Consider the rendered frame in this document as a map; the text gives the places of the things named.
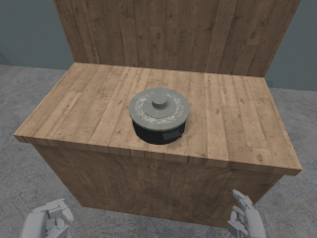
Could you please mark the table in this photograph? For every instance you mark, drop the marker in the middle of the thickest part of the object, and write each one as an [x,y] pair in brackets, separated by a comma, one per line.
[215,53]

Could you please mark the left robot hand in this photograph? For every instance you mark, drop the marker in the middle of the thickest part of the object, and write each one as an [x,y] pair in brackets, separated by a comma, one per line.
[37,226]

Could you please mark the lid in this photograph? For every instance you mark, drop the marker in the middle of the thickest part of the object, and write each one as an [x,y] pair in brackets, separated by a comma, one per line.
[174,114]

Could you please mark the knob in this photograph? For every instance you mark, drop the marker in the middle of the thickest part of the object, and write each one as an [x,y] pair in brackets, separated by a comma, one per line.
[159,101]

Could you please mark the pot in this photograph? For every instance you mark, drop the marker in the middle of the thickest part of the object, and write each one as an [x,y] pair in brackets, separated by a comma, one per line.
[159,137]

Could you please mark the right robot hand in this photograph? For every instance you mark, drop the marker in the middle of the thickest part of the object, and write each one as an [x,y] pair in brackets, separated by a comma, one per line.
[251,224]

